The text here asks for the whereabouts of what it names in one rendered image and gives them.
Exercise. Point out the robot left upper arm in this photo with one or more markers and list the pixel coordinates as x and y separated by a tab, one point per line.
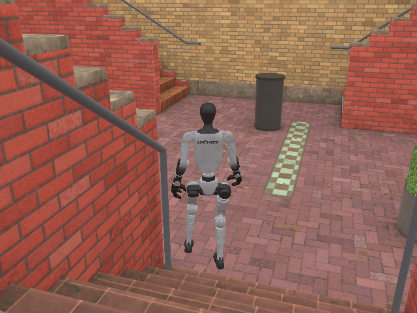
185	149

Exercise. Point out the left robot hand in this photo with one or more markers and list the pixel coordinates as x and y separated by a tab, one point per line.
174	190

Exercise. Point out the right robot hand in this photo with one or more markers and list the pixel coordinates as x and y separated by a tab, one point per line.
239	179

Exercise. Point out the robot right forearm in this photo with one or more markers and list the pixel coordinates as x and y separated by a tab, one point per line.
236	169

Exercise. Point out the robot torso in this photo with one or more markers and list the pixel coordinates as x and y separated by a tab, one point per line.
208	149

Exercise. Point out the robot right upper arm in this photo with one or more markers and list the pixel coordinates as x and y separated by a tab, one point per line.
231	148

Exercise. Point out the robot left forearm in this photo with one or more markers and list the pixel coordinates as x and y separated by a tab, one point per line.
178	174

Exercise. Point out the robot left thigh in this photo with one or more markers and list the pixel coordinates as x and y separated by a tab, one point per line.
193	190

